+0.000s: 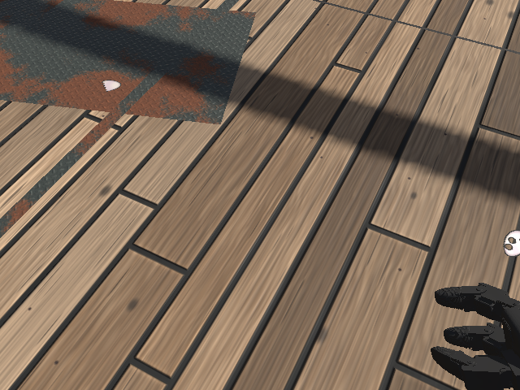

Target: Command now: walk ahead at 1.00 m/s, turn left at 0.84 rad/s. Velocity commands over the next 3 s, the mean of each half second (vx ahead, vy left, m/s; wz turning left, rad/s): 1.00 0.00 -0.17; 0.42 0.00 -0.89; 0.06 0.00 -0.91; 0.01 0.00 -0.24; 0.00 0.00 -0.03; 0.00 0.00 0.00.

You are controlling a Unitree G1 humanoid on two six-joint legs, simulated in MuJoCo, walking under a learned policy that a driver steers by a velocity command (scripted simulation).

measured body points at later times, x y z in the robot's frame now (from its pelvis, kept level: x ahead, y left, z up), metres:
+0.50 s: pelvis +0.47 -0.03 +0.00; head +0.50 -0.03 +0.45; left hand +0.67 +0.20 -0.11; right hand +0.42 -0.30 -0.13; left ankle +0.21 +0.04 -0.68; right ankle +0.63 -0.09 -0.70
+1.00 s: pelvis +0.81 -0.07 +0.01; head +0.85 -0.11 +0.46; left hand +1.10 +0.09 -0.07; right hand +0.84 -0.39 -0.07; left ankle +0.99 -0.04 -0.71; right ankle +0.67 -0.10 -0.59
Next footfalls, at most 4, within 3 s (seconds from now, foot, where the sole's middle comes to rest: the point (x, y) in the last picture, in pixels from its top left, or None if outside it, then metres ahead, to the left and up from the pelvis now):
0.06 left None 0.24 0.04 -0.75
0.52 right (331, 309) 0.67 -0.09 -0.75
0.88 left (324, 204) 1.02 -0.07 -0.75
1.28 right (380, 272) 0.79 -0.23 -0.75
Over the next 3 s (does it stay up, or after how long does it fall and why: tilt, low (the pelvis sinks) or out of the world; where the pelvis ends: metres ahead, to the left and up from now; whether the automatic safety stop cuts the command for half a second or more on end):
stays up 0.85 -0.12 0.03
